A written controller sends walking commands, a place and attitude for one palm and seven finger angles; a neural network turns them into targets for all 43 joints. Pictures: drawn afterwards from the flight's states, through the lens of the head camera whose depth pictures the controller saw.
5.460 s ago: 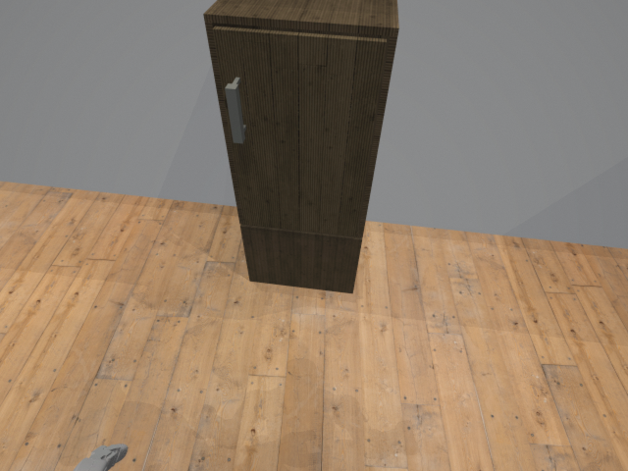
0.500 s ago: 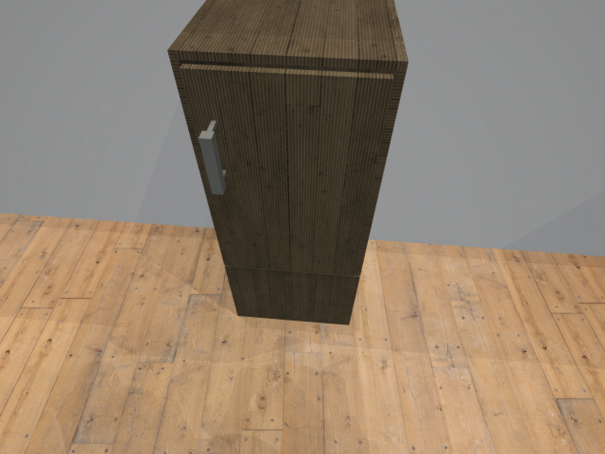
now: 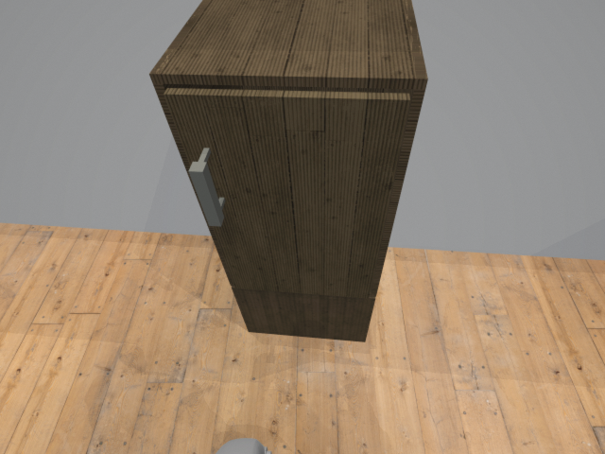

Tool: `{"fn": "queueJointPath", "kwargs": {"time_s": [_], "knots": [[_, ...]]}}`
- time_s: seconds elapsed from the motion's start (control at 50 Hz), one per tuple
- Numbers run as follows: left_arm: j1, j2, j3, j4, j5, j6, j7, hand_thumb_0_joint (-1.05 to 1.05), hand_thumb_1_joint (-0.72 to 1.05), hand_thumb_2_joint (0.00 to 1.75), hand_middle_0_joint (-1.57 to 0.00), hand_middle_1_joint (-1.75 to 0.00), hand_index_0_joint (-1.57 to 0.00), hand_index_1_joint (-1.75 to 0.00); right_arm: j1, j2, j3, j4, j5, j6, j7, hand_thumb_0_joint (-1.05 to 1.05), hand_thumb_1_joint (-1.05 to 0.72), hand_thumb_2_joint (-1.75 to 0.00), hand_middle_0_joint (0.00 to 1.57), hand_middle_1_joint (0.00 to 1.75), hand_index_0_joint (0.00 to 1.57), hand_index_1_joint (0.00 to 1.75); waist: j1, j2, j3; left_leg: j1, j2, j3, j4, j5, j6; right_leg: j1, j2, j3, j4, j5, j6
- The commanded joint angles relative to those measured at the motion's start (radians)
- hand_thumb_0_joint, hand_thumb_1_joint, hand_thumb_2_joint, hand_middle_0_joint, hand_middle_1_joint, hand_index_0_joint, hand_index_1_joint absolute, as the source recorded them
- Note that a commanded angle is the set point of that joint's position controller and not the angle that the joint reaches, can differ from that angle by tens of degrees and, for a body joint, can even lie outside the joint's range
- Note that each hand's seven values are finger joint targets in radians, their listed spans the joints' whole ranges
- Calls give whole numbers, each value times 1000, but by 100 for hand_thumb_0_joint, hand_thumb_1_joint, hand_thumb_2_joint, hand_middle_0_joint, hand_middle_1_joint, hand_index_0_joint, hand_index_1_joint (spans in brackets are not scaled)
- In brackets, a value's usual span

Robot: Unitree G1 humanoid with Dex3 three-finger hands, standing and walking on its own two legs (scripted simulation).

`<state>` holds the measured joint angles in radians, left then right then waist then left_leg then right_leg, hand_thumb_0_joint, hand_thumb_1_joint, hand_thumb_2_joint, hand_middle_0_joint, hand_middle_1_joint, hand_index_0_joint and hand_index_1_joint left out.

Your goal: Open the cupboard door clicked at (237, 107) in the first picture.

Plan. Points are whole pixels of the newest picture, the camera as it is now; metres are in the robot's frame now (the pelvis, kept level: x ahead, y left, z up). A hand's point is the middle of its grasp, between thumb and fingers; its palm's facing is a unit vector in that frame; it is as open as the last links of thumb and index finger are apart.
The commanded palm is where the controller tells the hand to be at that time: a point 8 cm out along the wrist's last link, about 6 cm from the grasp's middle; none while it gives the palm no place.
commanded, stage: come to a stop and stand still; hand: left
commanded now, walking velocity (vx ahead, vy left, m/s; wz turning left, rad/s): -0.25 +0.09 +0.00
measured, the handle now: (211, 187) +0.54 +0.21 +0.01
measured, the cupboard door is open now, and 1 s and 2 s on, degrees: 0 0 0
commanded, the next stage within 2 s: none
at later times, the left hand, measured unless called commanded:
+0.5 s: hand out of the picture +0.08 +0.20 -0.17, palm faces +0.00 -0.96 -0.27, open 7.4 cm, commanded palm none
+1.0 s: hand out of the picture -0.03 +0.18 -0.17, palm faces +0.04 -0.98 -0.22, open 7.4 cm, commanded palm none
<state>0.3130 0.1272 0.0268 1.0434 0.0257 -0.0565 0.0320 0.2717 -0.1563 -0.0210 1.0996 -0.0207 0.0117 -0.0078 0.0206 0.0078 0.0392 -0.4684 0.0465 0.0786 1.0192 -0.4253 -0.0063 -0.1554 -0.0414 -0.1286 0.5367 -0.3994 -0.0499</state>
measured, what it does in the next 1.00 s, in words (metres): steps on the spot: left foot, then right foot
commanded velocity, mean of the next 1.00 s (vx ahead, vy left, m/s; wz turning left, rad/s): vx -0.05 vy -0.03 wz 0.00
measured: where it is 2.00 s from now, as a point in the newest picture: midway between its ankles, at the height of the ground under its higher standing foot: outside the picture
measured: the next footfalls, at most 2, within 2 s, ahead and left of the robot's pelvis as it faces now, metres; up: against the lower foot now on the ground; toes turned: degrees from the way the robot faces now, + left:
left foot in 0.16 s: +0.14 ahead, +0.13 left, +0.00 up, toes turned +5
right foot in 0.50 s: +0.02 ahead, -0.13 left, +0.00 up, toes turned -4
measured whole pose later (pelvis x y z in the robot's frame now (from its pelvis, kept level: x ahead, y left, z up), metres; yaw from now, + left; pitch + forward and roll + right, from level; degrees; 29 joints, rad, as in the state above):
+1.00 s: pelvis -0.06 -0.02 +0.00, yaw +1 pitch -3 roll -1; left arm 0.32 0.20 0.02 0.95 0.02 0.02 0.03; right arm 0.29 -0.19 -0.04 0.98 -0.03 0.03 -0.01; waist -0.01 0.00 0.01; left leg -0.31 0.00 0.06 0.50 -0.18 0.04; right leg -0.23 0.00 -0.08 0.48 -0.21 -0.02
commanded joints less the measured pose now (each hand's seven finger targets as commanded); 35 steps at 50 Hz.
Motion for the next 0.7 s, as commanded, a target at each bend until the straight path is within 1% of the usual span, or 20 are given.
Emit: {"fn": "queueJointPath", "kwargs": {"time_s": [0.0, 0.04, 0.1, 0.12, 0.14, 0.16, 0.22, 0.28, 0.4, 0.42, 0.44, 0.46, 0.48, 0.5, 0.52, 0.54, 0.58, 0.64, 0.66, 0.68], "knots": [[90, 167, 32, -28, 2, 18, 16, 0, 90, 90, -20, -30, -20, -30, -22, -10, -3, -93, 19, -15, 0, 0, -90, -90, 20, 30, 20, 30, 1, -174, -2, 1, -45, 52, -232, 130, -14, 57, -185, 88, -73, 1073, -77], [108, 190, 41, -36, 1, 29, 19, 0, 90, 90, -20, -30, -20, -30, -47, -27, -10, -108, 15, -12, -5, 0, -90, -90, 20, 30, 20, 30, 13, -167, -22, 26, -66, 67, -303, 166, -16, 94, -190, 100, -28, 1102, -80], [75, 202, 46, -60, -6, 43, 20, 0, 90, 90, -20, -30, -20, -30, 32, -74, -31, -117, 5, -10, -16, 0, -90, -90, 20, 30, 20, 30, -49, -146, -92, 257, -58, 73, -518, 408, 1, 25, -167, 93, 123, 990, -44], [61, 180, 40, -73, -11, 46, 21, 0, 90, 90, -20, -30, -20, -30, 99, -116, -43, -111, 3, -15, -18, 0, -90, -90, 20, 30, 20, 30, -79, -74, -154, 447, 56, -19, -513, 804, 52, -91, -113, 49, 233, 735, 3], [85, 122, 30, -85, -30, 49, 23, 0, 90, 90, -20, -30, -20, -30, 162, -203, -57, -110, 3, -21, -23, 0, -90, -90, 20, 30, 20, 30, -89, 175, -247, 606, 321, -310, -516, 1356, 214, -272, 10, 27, 494, 44, 57], [101, 112, 28, -94, -24, 55, 31, 0, 90, 90, -20, -30, -20, -30, 156, -227, -55, -127, 20, -14, -28, 0, -90, -90, 20, 30, 20, 30, -88, 191, -299, 515, 402, -335, -568, 1442, 314, -227, 53, 140, 701, -287, 41], [43, 93, 35, -91, -8, 79, 31, 0, 90, 90, -20, -30, -20, -30, -57, -136, -28, -177, 4, -21, -37, 0, -90, -90, 20, 30, 20, 30, -19, 175, -70, 209, 316, -213, -643, 979, 260, -287, 1, 181, 743, -155, 59], [83, 95, 42, -73, -7, 104, 15, 0, 90, 90, -20, -30, -20, -30, -101, -134, -27, -198, -1, -21, -38, 0, -90, -90, 20, 30, 20, 30, 10, 140, -101, 162, 242, -138, -664, 793, 209, -246, 16, 155, 719, -36, 78], [16, 80, 31, -124, -2, 105, -2, 0, 90, 90, -20, -30, -20, -30, -66, -172, -60, -201, -12, -3, -24, 0, -90, -90, 20, 30, 20, 30, -27, 172, -115, 192, 234, -195, -715, 331, 198, -193, 8, 73, 353, -102, 72], [31, 227, -2, -186, 16, 81, -2, 0, 90, 90, -20, -30, -20, -30, -111, -252, -59, -269, -8, -14, -31, 0, -90, -90, 20, 30, 20, 30, 13, 74, -84, 174, 205, -232, -679, 309, 143, -115, 15, 99, 139, -119, 83], [112, 138, 20, -178, -2, 82, -15, 0, 90, 90, -20, -30, -20, -30, -176, -239, -79, -304, -18, -14, -23, 0, -90, -90, 20, 30, 20, 30, 60, 35, -171, 141, 167, -162, -520, 182, 80, -91, -6, 108, -41, 43, 66], [83, 170, 33, -184, 12, 78, -10, 0, 90, 90, -20, -30, -20, -30, -114, -136, -72, -297, -15, -1, -18, 0, -90, -90, 20, 30, 20, 30, 19, -140, -154, 57, 36, -81, -375, 69, 37, -66, -70, 190, -167, 105, 20], [32, 247, 40, -215, 20, 77, 3, 0, 90, 90, -20, -30, -20, -30, -100, -73, -55, -312, -9, 7, -13, 0, -90, -90, 20, 30, 20, 30, 12, -294, -96, -70, -61, -21, -202, -39, -5, -84, -223, 423, -218, 92, -64], [-45, 244, 34, -254, 16, 70, 9, 0, 90, 90, -20, -30, -20, -30, -104, -85, -57, -319, -9, 19, -7, 0, -90, -90, 20, 30, 20, 30, -17, -185, -83, -29, -35, -93, -72, -40, 4, -189, -252, 406, -226, 68, -99], [-105, 240, 28, -284, 18, 68, 8, 0, 90, 90, -20, -30, -20, -30, -66, -63, -56, -318, -10, 28, 5, 0, -90, -90, 20, 30, 20, 30, -59, -66, -75, 26, -36, -70, -29, 8, 2, -247, -221, 319, -221, 62, -93], [-109, 244, 46, -290, 14, 58, 16, 0, 90, 90, -20, -30, -20, -30, -81, -67, -57, -316, -13, 26, 2, 0, -90, -90, 20, 30, 20, 30, -46, -185, -72, -56, -47, -68, 7, 12, 11, -176, -179, 327, -190, 189, -79], [-134, 249, 52, -287, 12, 48, 23, 0, 90, 90, -20, -30, -20, -30, -91, -123, -68, -322, -6, 15, -4, 0, -90, -90, 20, 30, 20, 30, -51, -250, -1, -56, -9, -98, -17, 0, 17, -178, -210, 301, -148, 329, -121], [-105, 237, 43, -281, 14, 60, 22, 0, 90, 90, -20, -30, -20, -30, -19, -75, -53, -286, 0, 5, -3, 0, -90, -90, 20, 30, 20, 30, -61, -133, 36, 130, -26, -33, -335, 104, 17, -236, -166, 242, -80, 288, -93], [-90, 227, 38, -275, 6, 63, 20, 0, 90, 90, -20, -30, -20, -30, 16, -79, -49, -264, 0, -3, -4, 0, -90, -90, 20, 30, 20, 30, -65, -76, 28, 208, -26, -43, -442, 195, 22, -257, -130, 227, -56, 216, -61], [-60, 205, 33, -265, -3, 65, 17, 0, 90, 90, -20, -30, -20, -30, 23, -119, -50, -258, -2, -16, -5, 0, -90, -90, 20, 30, 20, 30, -49, 51, 29, 229, 32, -148, -535, 283, 50, -271, -65, 198, -9, 150, -23]]}}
